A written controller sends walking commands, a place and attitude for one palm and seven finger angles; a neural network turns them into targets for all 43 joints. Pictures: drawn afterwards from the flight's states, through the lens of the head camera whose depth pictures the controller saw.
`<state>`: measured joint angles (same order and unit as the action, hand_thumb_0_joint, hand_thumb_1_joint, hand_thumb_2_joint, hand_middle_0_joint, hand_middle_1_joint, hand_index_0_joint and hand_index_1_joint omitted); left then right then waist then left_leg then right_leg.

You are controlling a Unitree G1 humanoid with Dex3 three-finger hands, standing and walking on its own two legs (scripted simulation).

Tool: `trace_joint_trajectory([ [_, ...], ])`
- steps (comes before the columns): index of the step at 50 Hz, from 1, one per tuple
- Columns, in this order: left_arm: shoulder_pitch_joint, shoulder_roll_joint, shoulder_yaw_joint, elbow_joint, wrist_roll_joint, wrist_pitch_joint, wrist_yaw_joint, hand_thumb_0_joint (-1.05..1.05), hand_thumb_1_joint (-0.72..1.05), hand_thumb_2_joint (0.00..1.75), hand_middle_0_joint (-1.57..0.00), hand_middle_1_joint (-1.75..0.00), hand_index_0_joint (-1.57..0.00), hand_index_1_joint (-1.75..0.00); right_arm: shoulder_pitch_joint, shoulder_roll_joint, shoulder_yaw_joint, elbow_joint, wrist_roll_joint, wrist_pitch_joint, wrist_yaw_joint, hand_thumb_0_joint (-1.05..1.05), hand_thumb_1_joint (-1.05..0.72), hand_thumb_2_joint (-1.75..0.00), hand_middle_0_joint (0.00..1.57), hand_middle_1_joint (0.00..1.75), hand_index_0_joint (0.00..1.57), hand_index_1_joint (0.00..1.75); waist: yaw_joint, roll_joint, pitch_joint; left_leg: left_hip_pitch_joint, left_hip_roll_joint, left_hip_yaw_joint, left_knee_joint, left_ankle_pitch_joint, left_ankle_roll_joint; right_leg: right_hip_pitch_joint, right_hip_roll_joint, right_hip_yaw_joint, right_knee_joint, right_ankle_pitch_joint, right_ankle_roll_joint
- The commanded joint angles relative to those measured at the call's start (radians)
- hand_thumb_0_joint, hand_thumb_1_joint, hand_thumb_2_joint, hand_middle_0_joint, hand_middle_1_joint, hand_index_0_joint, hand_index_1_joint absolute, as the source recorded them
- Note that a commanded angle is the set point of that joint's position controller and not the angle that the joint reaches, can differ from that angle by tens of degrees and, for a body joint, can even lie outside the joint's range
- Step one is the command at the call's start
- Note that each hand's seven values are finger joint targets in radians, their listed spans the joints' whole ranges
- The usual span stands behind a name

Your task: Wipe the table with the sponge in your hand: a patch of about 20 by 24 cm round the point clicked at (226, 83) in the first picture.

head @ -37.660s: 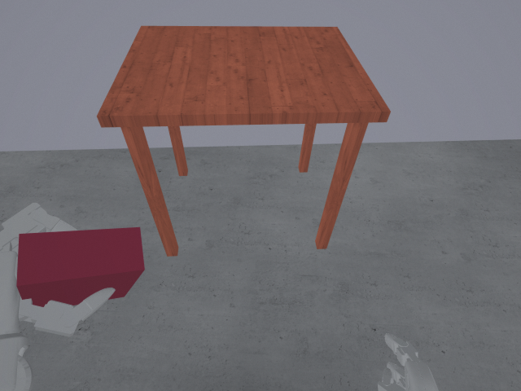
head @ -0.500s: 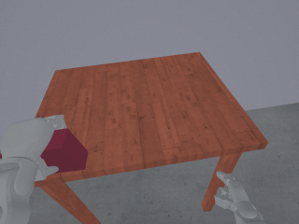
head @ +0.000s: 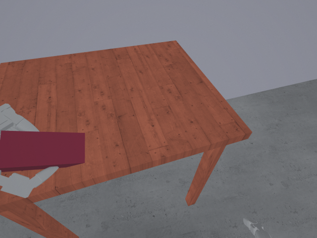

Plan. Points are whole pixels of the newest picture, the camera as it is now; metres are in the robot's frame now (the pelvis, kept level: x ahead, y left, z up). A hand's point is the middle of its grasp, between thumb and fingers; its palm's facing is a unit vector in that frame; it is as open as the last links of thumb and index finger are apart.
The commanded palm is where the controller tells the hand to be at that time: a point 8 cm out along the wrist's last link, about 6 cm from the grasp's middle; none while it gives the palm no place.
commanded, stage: step back with the hand held close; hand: left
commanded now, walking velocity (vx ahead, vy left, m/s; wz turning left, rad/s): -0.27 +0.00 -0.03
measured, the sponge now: (52, 153) +0.23 +0.20 +0.18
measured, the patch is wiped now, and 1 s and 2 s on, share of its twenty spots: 1.00 1.00 1.00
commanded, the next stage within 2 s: stop stepping back and stand still in 1.12 s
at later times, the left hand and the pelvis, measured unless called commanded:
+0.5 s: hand out of the picture +0.16 +0.24 +0.20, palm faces +0.47 -0.83 -0.30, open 9.3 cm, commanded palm +0.09 +0.29 +0.22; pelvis -0.06 +0.00 -0.01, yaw +2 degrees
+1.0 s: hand out of the picture +0.10 +0.18 +0.20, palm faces +0.24 -0.90 -0.37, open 9.3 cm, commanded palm +0.04 +0.26 +0.22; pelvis -0.14 -0.01 +0.01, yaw -4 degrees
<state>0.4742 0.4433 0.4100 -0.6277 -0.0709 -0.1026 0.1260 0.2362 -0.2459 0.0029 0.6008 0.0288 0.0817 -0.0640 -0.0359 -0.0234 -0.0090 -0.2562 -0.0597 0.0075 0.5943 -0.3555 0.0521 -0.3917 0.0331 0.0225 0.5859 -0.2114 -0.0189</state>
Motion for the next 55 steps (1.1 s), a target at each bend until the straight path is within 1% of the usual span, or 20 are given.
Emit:
trace_joint_trajectory([
  [1,-0.04,0.14,0.102,-0.151,-0.01,-0.068,0.018,0.0,0.1,1.3,-1.2,-1.6,-1.2,-1.6,-0.147,-0.119,-0.048,-0.187,-0.003,-0.069,-0.007,0.0,-0.9,-0.9,0.2,0.3,0.2,0.3,0.023,0.036,-0.144,-0.155,0.199,-0.185,-0.06,0.244,0.006,0.189,-0.169,0.181,-0.024,0.303,-0.032],
  [6,-0.018,0.169,0.117,-0.246,-0.001,-0.095,0.03,0.0,0.1,1.3,-1.2,-1.6,-1.2,-1.6,-0.141,-0.106,-0.045,-0.179,-0.006,-0.077,0.0,0.0,-0.9,-0.9,0.2,0.3,0.2,0.3,0.011,0.03,-0.172,-0.168,0.164,-0.18,-0.034,0.083,0.003,0.165,-0.215,0.241,-0.078,0.257,-0.053],
  [12,-0.04,0.164,0.156,-0.232,0.013,-0.106,0.037,0.0,0.1,1.3,-1.2,-1.6,-1.2,-1.6,-0.149,-0.122,-0.055,-0.196,-0.013,-0.102,-0.01,0.0,-0.9,-0.9,0.2,0.3,0.2,0.3,0.026,0.147,-0.157,-0.303,0.224,-0.236,-0.178,0.004,0.045,0.227,-0.091,0.13,0.077,0.145,-0.001],
  [17,-0.178,0.105,0.095,-0.139,0.023,-0.092,0.026,0.0,0.1,1.3,-1.2,-1.6,-1.2,-1.6,-0.139,-0.129,-0.055,-0.195,-0.014,-0.111,-0.018,0.0,-0.9,-0.9,0.2,0.3,0.2,0.3,0.024,0.115,-0.065,-0.438,0.251,-0.234,-0.217,-0.17,0.075,0.229,-0.065,0.111,0.165,0.033,0.014],
  [19,-0.22,0.084,0.06,-0.102,0.025,-0.082,0.022,0.0,0.1,1.3,-1.2,-1.6,-1.2,-1.6,-0.13,-0.12,-0.05,-0.19,-0.01,-0.105,-0.015,0.0,-0.9,-0.9,0.2,0.3,0.2,0.3,0.023,0.016,-0.033,-0.458,0.212,-0.208,-0.141,-0.246,0.063,0.199,-0.1,0.17,0.081,0.046,-0.003],
  [21,-0.254,0.096,0.041,-0.108,0.024,-0.078,0.022,0.0,0.1,1.3,-1.2,-1.6,-1.2,-1.6,-0.13,-0.114,-0.048,-0.181,-0.014,-0.099,-0.007,0.0,-0.9,-0.9,0.2,0.3,0.2,0.3,0.016,-0.088,-0.015,-0.377,0.143,-0.167,0.004,-0.288,0.033,0.066,-0.194,0.32,-0.128,-0.067,-0.046],
  [23,-0.243,0.109,0.032,-0.155,0.022,-0.082,0.03,0.0,0.1,1.3,-1.2,-1.6,-1.2,-1.6,-0.137,-0.089,-0.04,-0.158,-0.02,-0.089,0.005,0.0,-0.9,-0.9,0.2,0.3,0.2,0.3,0.008,-0.105,-0.067,-0.238,0.117,-0.136,0.104,-0.184,0.009,-0.004,-0.288,0.398,-0.254,-0.101,-0.091],
  [25,-0.176,0.13,0.051,-0.214,0.02,-0.091,0.038,0.0,0.1,1.3,-1.2,-1.6,-1.2,-1.6,-0.149,-0.083,-0.04,-0.156,-0.022,-0.084,0.017,0.0,-0.9,-0.9,0.2,0.3,0.2,0.3,0.006,-0.052,-0.128,-0.175,0.122,-0.126,0.091,-0.134,0.005,0.012,-0.306,0.359,-0.257,-0.059,-0.096],
  [27,-0.075,0.178,0.117,-0.257,0.021,-0.107,0.048,0.0,0.1,1.3,-1.2,-1.6,-1.2,-1.6,-0.16,-0.091,-0.045,-0.171,-0.024,-0.084,0.017,0.0,-0.9,-0.9,0.2,0.3,0.2,0.3,0.012,0.022,-0.157,-0.178,0.154,-0.155,-0.023,-0.127,0.014,0.044,-0.255,0.284,-0.185,-0.026,-0.075],
  [31,-0.07,0.126,0.144,-0.278,0.048,-0.136,0.055,0.0,0.1,1.3,-1.2,-1.6,-1.2,-1.6,-0.166,-0.121,-0.062,-0.192,-0.024,-0.114,0.005,0.0,-0.9,-0.9,0.2,0.3,0.2,0.3,0.013,0.25,-0.14,-0.516,0.321,-0.259,-0.297,-0.38,0.1,0.273,-0.03,0.056,0.231,0.012,0.029],
  [33,-0.101,0.131,0.158,-0.265,0.047,-0.131,0.054,0.0,0.1,1.3,-1.2,-1.6,-1.2,-1.6,-0.147,-0.107,-0.076,-0.19,-0.026,-0.146,-0.004,0.0,-0.9,-0.9,0.2,0.3,0.2,0.3,0.017,0.274,-0.147,-0.473,0.406,-0.289,-0.371,-0.21,0.114,0.214,0.033,0.024,0.482,-0.137,0.059],
  [36,-0.125,0.067,0.092,-0.168,0.015,-0.12,0.04,0.0,0.1,1.3,-1.2,-1.6,-1.2,-1.6,-0.123,-0.079,-0.069,-0.139,-0.03,-0.179,-0.001,0.0,-0.9,-0.9,0.2,0.3,0.2,0.3,0.033,0.153,-0.108,-0.107,0.376,-0.187,-0.226,0.286,0.071,-0.044,-0.02,0.028,0.291,-0.274,0.046],
  [40,-0.236,0.013,-0.029,-0.148,0.024,-0.13,0.019,0.0,0.1,1.3,-1.2,-1.6,-1.2,-1.6,-0.154,-0.09,-0.042,-0.109,-0.033,-0.215,0.007,0.0,-0.9,-0.9,0.2,0.3,0.2,0.3,0.049,0.174,-0.17,0.156,0.367,-0.154,-0.128,0.724,0.023,-0.02,-0.034,0.038,-0.06,-0.121,0.038],
  [43,-0.268,0.059,-0.009,-0.189,0.034,-0.151,0.008,0.0,0.1,1.3,-1.2,-1.6,-1.2,-1.6,-0.19,-0.087,-0.047,-0.13,-0.022,-0.199,0.009,0.0,-0.9,-0.9,0.2,0.3,0.2,0.3,0.047,0.07,-0.222,0.105,0.283,-0.061,-0.015,0.617,-0.02,0.08,-0.105,0.099,-0.173,0.308,0.004],
  [45,-0.191,0.114,0.044,-0.229,0.023,-0.156,0.02,0.0,0.1,1.3,-1.2,-1.6,-1.2,-1.6,-0.176,-0.059,-0.075,-0.168,-0.001,-0.168,0.005,0.0,-0.9,-0.9,0.2,0.3,0.2,0.3,0.038,-0.162,-0.313,0.014,0.172,0.045,0.143,0.408,-0.069,0.186,-0.245,0.218,-0.152,0.749,-0.028],
  [46,-0.121,0.149,0.086,-0.238,0.011,-0.167,0.018,0.0,0.1,1.3,-1.2,-1.6,-1.2,-1.6,-0.193,-0.051,-0.072,-0.189,0.004,-0.159,0.006,0.0,-0.9,-0.9,0.2,0.3,0.2,0.3,0.049,-0.159,-0.275,-0.106,0.122,0.012,0.212,0.105,-0.074,0.208,-0.306,0.26,-0.164,0.768,-0.066],
  [47,-0.03,0.217,0.169,-0.241,0.013,-0.166,0.025,0.0,0.1,1.3,-1.2,-1.6,-1.2,-1.6,-0.189,-0.045,-0.069,-0.196,-0.003,-0.15,0.005,0.0,-0.9,-0.9,0.2,0.3,0.2,0.3,0.059,-0.111,-0.286,-0.194,0.102,-0.017,0.274,-0.026,-0.072,0.236,-0.344,0.294,-0.171,0.793,-0.1],
  [48,0.04,0.19,0.16,-0.226,0.008,-0.156,0.023,0.0,0.1,1.3,-1.2,-1.6,-1.2,-1.6,-0.178,-0.02,-0.054,-0.197,-0.008,-0.133,0.006,0.0,-0.9,-0.9,0.2,0.3,0.2,0.3,0.051,-0.093,-0.258,-0.255,0.104,-0.048,0.312,-0.062,-0.071,0.246,-0.358,0.292,-0.164,0.789,-0.122],
  [52,0.028,0.154,0.145,-0.192,0.005,-0.138,0.028,0.0,0.1,1.3,-1.2,-1.6,-1.2,-1.6,-0.162,-0.028,-0.052,-0.193,-0.017,-0.096,-0.005,0.0,-0.9,-0.9,0.2,0.3,0.2,0.3,0.018,-0.096,-0.203,-0.213,0.112,-0.039,0.135,0.019,-0.082,0.215,-0.299,0.201,-0.131,0.733,-0.1],
  [55,0.012,0.139,0.121,-0.167,-0.005,-0.141,0.036,0.0,0.1,1.3,-1.2,-1.6,-1.2,-1.6,-0.134,-0.072,-0.071,-0.186,-0.013,-0.108,-0.021,0.0,-0.9,-0.9,0.2,0.3,0.2,0.3,0.011,-0.031,-0.212,-0.077,0.147,-0.055,-0.136,0.334,-0.051,0.164,-0.192,0.141,-0.068,0.525,-0.018],
])
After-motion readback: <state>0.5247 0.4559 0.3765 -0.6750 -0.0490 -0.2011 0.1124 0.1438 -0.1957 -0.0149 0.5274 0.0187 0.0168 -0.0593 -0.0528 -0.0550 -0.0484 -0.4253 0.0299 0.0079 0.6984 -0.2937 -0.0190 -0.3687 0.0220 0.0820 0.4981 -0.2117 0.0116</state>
